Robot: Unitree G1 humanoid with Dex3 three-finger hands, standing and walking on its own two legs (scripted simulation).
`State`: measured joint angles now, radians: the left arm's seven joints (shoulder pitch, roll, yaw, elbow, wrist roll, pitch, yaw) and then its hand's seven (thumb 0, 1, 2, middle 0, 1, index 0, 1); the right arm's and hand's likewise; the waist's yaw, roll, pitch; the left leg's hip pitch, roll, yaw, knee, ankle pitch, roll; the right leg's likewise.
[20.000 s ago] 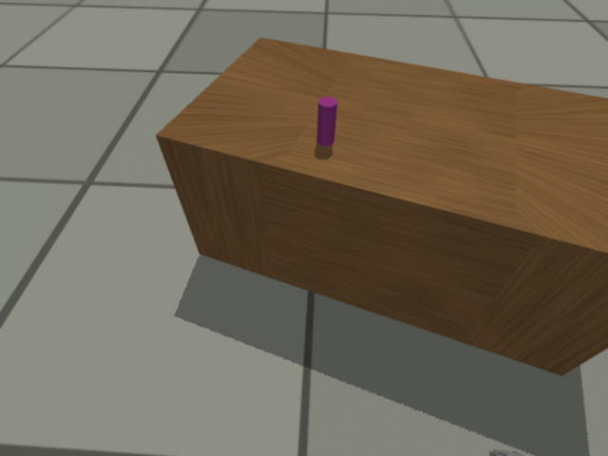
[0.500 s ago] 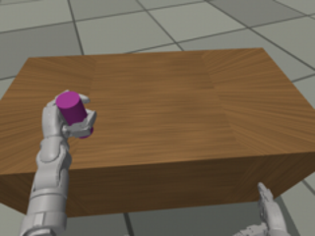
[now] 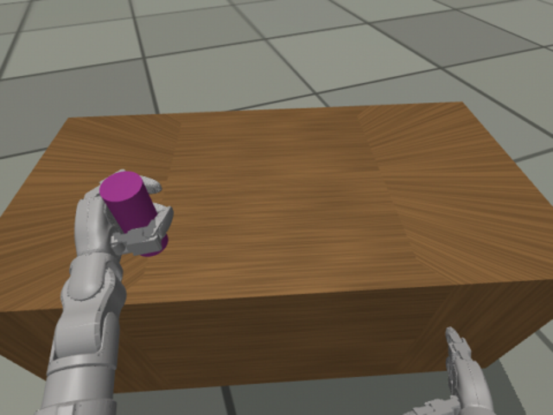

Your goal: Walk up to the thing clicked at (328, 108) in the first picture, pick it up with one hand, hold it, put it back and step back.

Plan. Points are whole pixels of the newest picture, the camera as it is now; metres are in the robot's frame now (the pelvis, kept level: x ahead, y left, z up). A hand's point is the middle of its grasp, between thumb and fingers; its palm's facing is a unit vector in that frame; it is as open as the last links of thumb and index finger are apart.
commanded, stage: hold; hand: left
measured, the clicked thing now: (137, 217) +0.35 +0.19 +0.14
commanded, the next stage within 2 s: none
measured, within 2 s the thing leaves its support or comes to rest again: neither
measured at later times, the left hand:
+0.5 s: hand (142, 212) +0.34 +0.17 +0.16, palm faces +0.15 -0.99 +0.00, open 6.6 cm
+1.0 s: hand (140, 204) +0.34 +0.17 +0.17, palm faces +0.16 -0.99 +0.02, open 6.6 cm
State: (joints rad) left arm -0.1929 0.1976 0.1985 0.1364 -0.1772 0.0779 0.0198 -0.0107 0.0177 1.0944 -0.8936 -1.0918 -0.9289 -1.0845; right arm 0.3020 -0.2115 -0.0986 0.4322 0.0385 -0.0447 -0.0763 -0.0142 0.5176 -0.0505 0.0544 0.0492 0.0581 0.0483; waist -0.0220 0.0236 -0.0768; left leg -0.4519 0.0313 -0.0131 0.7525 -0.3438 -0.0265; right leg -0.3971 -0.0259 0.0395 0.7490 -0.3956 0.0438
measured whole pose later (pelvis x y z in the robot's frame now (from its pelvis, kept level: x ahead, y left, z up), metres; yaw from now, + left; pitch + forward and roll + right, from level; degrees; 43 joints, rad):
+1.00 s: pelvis +0.01 +0.00 +0.01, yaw +1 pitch +0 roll +0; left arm -0.18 0.19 0.23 0.00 -0.19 0.24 0.00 -0.01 0.02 1.09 -0.89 -1.09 -0.93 -1.09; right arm 0.28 -0.21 -0.11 0.53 0.03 -0.16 -0.05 -0.01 0.52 -0.05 0.05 0.05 0.06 0.05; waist -0.02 0.03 -0.05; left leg -0.34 0.03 -0.02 0.64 -0.30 -0.03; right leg -0.28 -0.03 0.03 0.64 -0.36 0.04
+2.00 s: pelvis +0.01 +0.00 +0.02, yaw +1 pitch +0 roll +0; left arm -0.14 0.17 0.21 0.03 -0.18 0.17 0.01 -0.01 0.02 1.10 -0.89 -1.09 -0.93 -1.09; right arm 0.25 -0.21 -0.11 0.59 0.02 -0.17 -0.06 -0.01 0.51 -0.06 0.06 0.05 0.06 0.05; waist -0.02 0.03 -0.02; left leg -0.31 0.03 -0.02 0.59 -0.28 -0.03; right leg -0.25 -0.03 0.02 0.59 -0.34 0.04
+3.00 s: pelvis +0.00 +0.00 +0.01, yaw +0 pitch +3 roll +0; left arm -0.36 0.23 0.25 0.45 -0.16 -0.04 -0.02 -0.01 0.02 1.10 -0.89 -1.09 -0.93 -1.09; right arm 0.20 -0.19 -0.06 0.57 0.01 -0.15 -0.05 -0.01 0.55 -0.05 0.06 0.05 0.06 0.05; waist -0.06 0.00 0.00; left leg -0.41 0.03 -0.02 0.65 -0.29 -0.03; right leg -0.36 -0.03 0.03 0.65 -0.34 0.04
